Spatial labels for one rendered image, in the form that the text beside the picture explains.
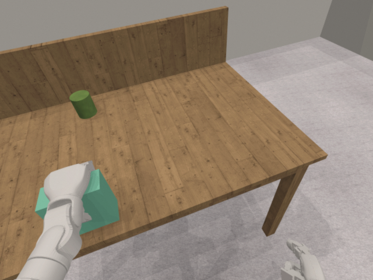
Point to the sponge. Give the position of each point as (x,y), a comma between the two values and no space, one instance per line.
(98,201)

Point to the robot left hand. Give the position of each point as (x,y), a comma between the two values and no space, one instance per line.
(71,180)

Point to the robot right hand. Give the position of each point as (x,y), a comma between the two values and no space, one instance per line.
(309,267)

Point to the table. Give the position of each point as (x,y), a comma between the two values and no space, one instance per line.
(177,129)

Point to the left robot forearm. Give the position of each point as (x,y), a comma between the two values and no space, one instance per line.
(59,242)

